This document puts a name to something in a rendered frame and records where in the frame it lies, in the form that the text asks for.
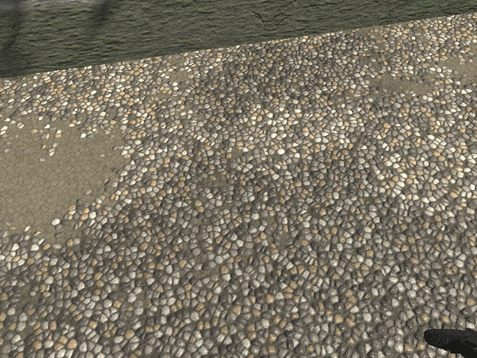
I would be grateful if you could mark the robot right hand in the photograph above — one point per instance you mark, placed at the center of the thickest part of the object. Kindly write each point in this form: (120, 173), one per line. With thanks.
(462, 342)

